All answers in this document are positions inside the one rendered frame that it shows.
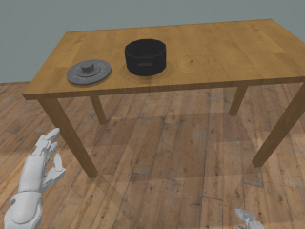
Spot pot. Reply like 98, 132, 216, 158
124, 38, 167, 76

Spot left robot hand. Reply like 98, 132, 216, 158
18, 128, 66, 194

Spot lid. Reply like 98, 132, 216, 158
66, 59, 112, 86

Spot table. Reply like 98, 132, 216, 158
22, 19, 305, 178

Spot knob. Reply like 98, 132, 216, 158
80, 61, 94, 72

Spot left robot forearm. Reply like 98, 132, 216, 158
4, 191, 43, 229

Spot right robot hand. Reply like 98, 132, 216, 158
234, 208, 264, 229

